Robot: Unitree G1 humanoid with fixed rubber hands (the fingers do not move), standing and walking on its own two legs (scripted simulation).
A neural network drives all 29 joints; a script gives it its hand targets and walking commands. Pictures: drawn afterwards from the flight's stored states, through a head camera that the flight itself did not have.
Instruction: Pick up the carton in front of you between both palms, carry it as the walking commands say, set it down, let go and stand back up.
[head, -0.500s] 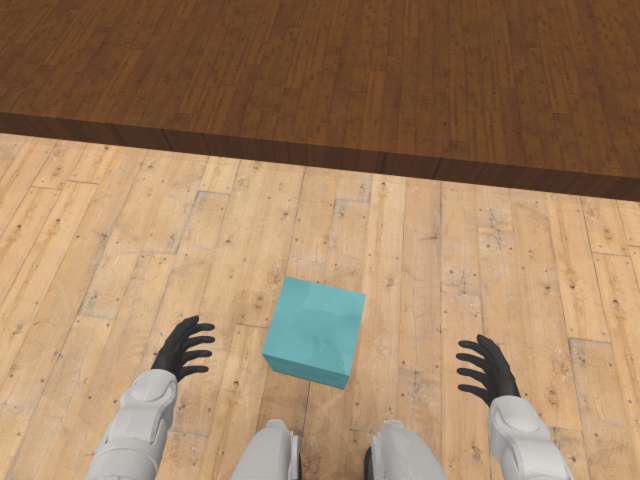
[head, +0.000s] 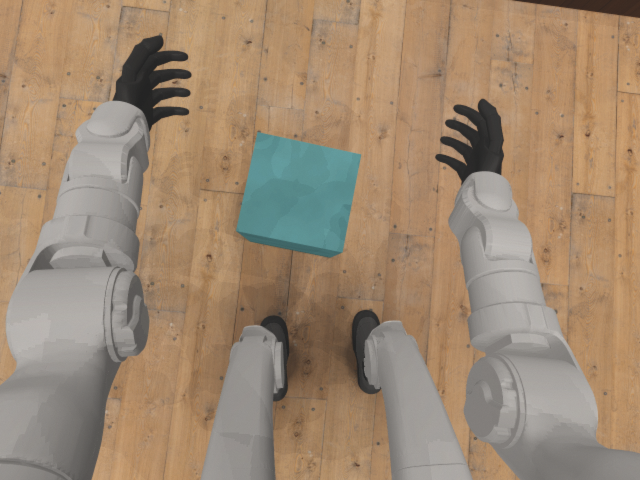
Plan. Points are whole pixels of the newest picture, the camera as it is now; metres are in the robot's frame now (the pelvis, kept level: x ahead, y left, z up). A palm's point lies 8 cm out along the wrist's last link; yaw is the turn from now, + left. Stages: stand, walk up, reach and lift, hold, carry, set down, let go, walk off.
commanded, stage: reach and lift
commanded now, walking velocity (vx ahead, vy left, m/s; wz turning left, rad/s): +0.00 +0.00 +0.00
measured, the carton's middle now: (298, 203) +0.49 +0.02 -0.53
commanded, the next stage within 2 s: none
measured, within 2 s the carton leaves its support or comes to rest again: leaves its support in 1.78 s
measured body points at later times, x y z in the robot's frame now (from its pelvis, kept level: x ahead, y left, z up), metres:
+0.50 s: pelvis +0.00 -0.01 -0.12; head +0.34 +0.03 +0.17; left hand +0.53 +0.20 -0.29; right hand +0.47 -0.18 -0.28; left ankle +0.09 +0.09 -0.62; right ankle +0.09 -0.15 -0.62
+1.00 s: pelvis -0.04 -0.01 -0.27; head +0.33 +0.03 -0.03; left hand +0.54 +0.18 -0.47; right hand +0.49 -0.19 -0.45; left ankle +0.09 +0.09 -0.62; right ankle +0.09 -0.15 -0.62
